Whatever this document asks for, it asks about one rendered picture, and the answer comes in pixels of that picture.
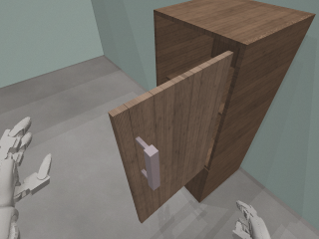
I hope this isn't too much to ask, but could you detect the robot left hand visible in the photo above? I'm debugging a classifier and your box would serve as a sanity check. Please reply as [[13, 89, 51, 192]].
[[0, 117, 52, 207]]

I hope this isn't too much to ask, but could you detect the cupboard door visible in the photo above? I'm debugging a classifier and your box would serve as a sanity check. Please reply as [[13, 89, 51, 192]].
[[108, 51, 234, 223]]

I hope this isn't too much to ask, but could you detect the robot left forearm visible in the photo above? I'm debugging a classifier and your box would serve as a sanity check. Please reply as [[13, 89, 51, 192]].
[[0, 206, 21, 239]]

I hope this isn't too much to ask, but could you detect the robot right hand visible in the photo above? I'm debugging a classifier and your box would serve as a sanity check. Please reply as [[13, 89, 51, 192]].
[[232, 200, 271, 239]]

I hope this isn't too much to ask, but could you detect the handle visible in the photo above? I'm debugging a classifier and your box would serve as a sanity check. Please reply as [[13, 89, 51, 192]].
[[136, 136, 160, 191]]

